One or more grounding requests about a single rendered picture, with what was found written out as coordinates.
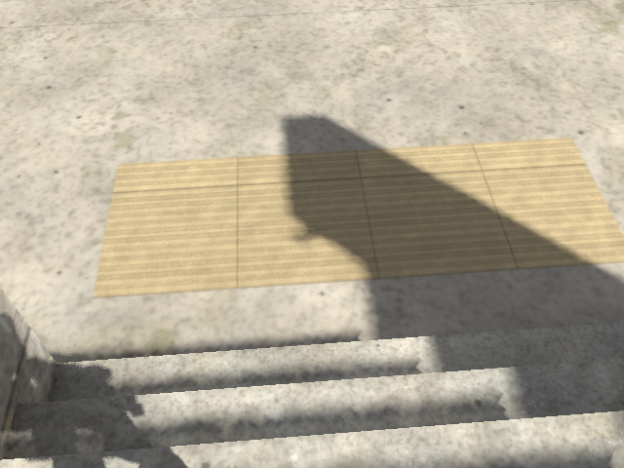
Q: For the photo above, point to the stairs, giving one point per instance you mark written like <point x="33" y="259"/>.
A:
<point x="534" y="398"/>

